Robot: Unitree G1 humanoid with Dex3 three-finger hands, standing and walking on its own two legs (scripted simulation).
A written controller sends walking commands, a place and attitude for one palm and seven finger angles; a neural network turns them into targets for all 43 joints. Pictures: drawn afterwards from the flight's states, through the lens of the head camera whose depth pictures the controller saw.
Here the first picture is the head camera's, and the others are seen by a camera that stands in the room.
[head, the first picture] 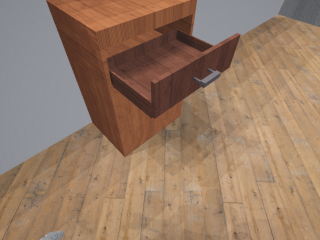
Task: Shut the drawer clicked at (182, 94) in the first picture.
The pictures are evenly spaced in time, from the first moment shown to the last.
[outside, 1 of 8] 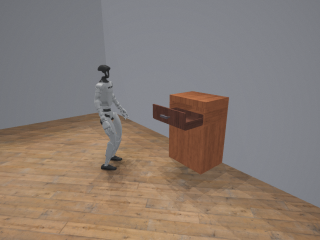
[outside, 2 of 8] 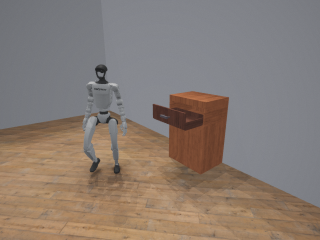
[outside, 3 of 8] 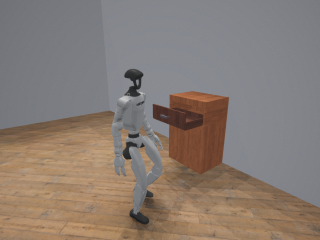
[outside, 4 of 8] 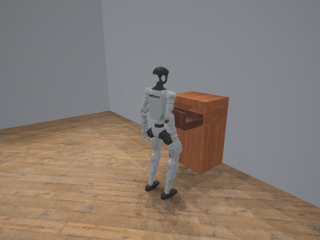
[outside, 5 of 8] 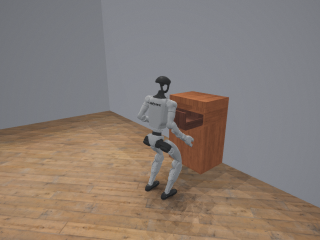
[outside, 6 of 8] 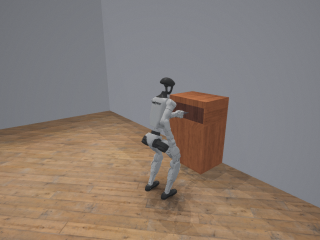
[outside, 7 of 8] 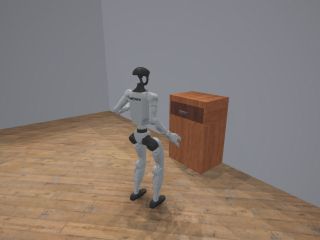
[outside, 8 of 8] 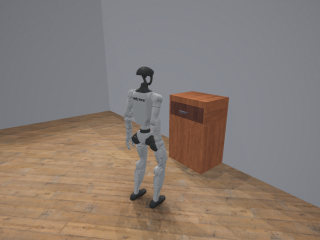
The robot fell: no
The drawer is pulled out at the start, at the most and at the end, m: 0.30 0.30 0.00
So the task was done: yes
